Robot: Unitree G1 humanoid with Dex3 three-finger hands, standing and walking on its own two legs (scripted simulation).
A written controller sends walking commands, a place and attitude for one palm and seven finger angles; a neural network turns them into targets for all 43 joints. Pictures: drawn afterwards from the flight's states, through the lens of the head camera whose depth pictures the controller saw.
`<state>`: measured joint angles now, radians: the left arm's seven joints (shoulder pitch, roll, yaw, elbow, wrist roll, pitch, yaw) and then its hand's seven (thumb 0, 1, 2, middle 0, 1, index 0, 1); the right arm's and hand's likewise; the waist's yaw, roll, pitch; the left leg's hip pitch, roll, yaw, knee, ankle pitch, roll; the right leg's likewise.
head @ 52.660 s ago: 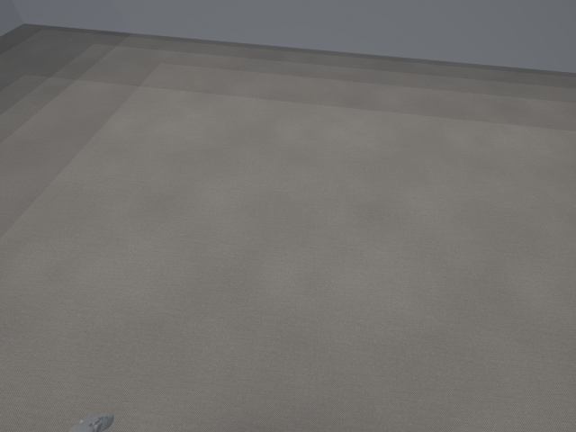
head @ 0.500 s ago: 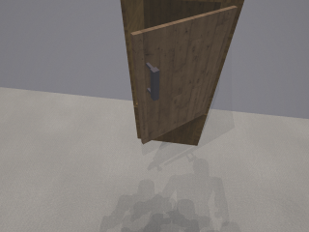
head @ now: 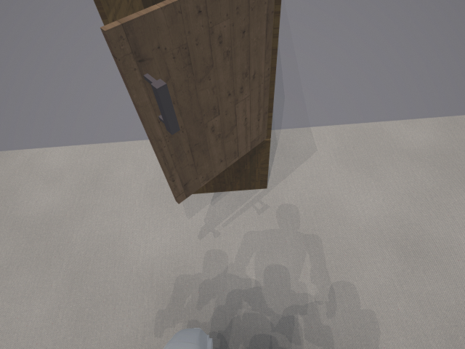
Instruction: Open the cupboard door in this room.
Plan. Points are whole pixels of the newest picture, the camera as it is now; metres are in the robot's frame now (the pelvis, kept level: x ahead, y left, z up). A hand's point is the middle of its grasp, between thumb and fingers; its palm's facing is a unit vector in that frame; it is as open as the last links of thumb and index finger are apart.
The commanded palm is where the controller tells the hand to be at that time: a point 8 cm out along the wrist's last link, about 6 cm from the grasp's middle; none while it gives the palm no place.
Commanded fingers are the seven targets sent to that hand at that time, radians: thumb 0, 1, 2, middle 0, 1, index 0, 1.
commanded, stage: walk to a spot facing it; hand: left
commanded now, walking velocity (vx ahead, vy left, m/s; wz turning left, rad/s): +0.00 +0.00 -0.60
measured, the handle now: (161, 104) +0.57 +0.21 +0.07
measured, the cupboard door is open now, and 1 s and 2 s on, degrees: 39 39 39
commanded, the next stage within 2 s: none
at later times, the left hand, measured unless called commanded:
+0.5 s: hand out of the picture +0.11 +0.24 -0.16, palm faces -0.19 -0.95 -0.24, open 7.4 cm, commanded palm none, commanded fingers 0.00 0.90 0.90 -0.20 -0.30 -0.20 -0.30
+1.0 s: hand (182, 313) +0.20 +0.14 -0.17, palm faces -0.58 -0.79 -0.19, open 7.4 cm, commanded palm none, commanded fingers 0.00 0.90 0.90 -0.20 -0.30 -0.20 -0.30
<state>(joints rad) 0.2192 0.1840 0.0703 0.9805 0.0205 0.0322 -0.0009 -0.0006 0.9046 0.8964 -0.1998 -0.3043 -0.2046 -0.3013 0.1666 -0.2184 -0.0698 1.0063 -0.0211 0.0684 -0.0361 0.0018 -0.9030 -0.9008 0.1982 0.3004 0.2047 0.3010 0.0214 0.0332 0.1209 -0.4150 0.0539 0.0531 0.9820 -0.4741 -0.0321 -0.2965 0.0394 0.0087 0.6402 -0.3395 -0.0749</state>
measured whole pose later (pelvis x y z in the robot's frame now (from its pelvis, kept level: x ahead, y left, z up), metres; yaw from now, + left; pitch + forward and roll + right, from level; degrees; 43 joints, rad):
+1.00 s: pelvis +0.00 +0.03 +0.00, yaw -36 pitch +0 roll -1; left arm 0.15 0.25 0.07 0.90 0.02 0.08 -0.03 0.00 0.90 0.90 -0.20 -0.30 -0.21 -0.30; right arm 0.24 -0.22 -0.04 0.89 -0.04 0.00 -0.03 0.00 -0.90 -0.90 0.20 0.30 0.20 0.30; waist -0.02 -0.03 0.09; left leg -0.34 0.08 0.08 0.64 -0.29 -0.01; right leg -0.47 0.03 0.05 0.94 -0.47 0.02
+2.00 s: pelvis +0.02 -0.16 -0.01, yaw -71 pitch +0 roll +0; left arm 0.04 0.24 0.07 0.90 0.01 -0.04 -0.04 0.00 0.91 0.90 -0.20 -0.30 -0.20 -0.30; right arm 0.43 -0.19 -0.04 1.06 -0.02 0.01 -0.01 0.00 -0.90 -0.90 0.20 0.30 0.20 0.30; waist -0.06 0.00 0.13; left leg -0.28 0.18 0.11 1.11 -0.50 -0.05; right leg -0.42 -0.03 -0.11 0.69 -0.27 -0.07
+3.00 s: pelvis +0.11 -0.61 -0.01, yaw -78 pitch +0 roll -1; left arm 0.27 0.18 0.04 1.09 0.01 -0.02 0.01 0.00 0.92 0.90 -0.20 -0.30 -0.20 -0.30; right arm 0.20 -0.15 -0.04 1.02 -0.03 -0.04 -0.01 0.00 -0.92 -0.90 0.20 0.30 0.20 0.30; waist -0.02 -0.03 0.06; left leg -0.41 0.06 0.11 0.64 -0.21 0.05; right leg -0.21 -0.05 -0.13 0.83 -0.53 0.02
